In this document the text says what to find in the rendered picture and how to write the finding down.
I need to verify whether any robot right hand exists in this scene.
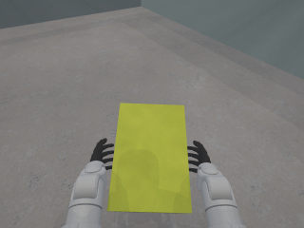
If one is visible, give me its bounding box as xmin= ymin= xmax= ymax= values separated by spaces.
xmin=187 ymin=141 xmax=211 ymax=173

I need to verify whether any robot left forearm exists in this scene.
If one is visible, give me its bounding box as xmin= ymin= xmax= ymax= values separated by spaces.
xmin=62 ymin=161 xmax=107 ymax=228

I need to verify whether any carton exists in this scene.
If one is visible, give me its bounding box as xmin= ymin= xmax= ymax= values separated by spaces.
xmin=106 ymin=103 xmax=192 ymax=214

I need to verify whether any robot left hand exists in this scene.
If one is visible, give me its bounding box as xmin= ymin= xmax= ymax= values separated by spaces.
xmin=90 ymin=138 xmax=114 ymax=170

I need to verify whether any robot right forearm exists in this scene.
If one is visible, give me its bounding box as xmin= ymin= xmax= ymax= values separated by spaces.
xmin=197 ymin=162 xmax=246 ymax=228

